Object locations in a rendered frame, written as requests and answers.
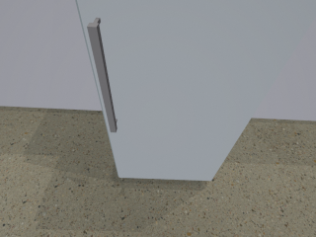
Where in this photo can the handle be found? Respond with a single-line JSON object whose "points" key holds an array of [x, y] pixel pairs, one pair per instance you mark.
{"points": [[101, 66]]}

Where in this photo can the fridge door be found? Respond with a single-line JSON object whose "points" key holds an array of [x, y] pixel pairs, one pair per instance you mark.
{"points": [[186, 76]]}

